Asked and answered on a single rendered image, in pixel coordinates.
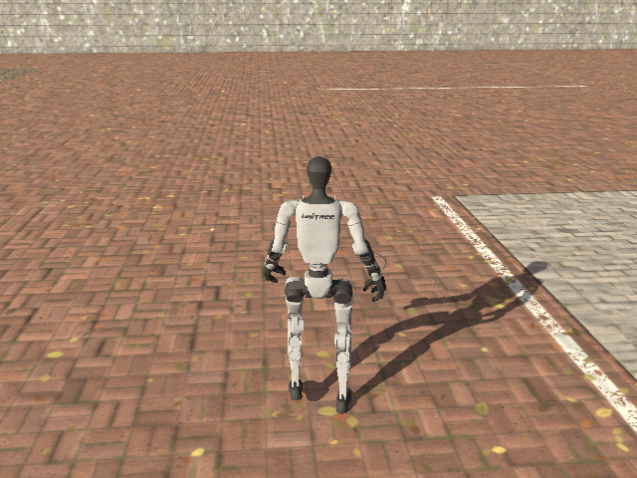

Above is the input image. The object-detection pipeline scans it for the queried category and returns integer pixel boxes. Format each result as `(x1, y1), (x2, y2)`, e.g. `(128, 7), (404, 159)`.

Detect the left robot foot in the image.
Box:
(289, 379), (303, 400)

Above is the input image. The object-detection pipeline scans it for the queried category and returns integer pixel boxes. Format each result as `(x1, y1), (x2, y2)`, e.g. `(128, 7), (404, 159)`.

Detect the robot right hand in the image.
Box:
(363, 276), (386, 302)

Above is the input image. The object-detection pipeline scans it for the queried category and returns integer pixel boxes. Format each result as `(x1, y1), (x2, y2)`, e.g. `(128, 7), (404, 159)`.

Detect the robot left shin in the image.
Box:
(288, 319), (302, 387)

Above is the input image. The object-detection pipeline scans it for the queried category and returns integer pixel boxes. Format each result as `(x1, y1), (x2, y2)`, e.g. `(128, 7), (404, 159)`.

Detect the robot left hand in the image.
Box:
(263, 265), (286, 283)

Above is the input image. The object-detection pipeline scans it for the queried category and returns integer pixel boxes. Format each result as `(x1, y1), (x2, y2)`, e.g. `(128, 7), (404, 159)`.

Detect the right robot upper arm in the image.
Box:
(339, 200), (369, 256)

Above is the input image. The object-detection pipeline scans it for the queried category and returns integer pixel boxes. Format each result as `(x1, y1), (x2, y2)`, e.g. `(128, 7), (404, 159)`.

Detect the left robot upper arm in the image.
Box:
(271, 200), (298, 254)

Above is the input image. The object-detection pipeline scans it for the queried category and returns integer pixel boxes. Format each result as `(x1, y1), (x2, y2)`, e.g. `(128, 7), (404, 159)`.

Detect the left robot forearm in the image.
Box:
(265, 238), (282, 270)

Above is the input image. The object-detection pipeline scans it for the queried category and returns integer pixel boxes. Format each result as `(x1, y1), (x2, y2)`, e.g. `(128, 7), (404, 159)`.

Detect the right robot forearm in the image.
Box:
(359, 240), (382, 281)

